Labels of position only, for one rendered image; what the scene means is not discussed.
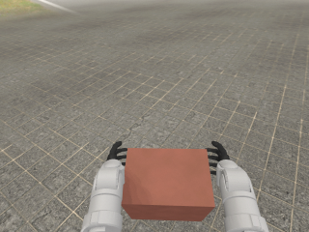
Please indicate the carton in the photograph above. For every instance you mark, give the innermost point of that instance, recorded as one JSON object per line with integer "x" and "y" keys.
{"x": 167, "y": 184}

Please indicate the robot right hand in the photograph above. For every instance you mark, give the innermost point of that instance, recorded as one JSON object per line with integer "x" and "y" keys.
{"x": 222, "y": 155}

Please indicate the robot right forearm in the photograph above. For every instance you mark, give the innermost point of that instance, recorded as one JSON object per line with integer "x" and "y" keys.
{"x": 241, "y": 210}

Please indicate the robot left forearm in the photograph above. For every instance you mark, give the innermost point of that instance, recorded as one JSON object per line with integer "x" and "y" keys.
{"x": 104, "y": 214}

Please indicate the robot left hand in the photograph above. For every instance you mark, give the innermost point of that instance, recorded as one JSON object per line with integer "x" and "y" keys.
{"x": 114, "y": 151}

